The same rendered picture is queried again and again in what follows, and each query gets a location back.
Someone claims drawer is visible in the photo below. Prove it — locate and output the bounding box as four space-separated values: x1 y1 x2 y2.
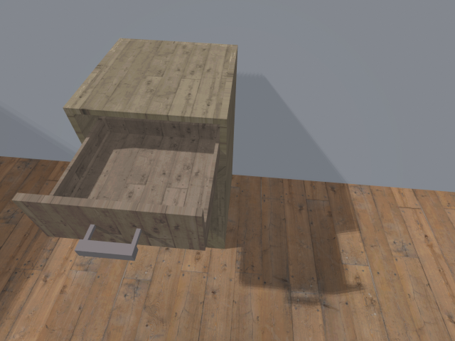
12 117 220 251

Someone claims handle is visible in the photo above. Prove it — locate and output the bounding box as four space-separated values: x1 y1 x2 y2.
74 224 141 261

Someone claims cabinet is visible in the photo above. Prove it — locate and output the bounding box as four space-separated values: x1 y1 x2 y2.
63 38 237 249

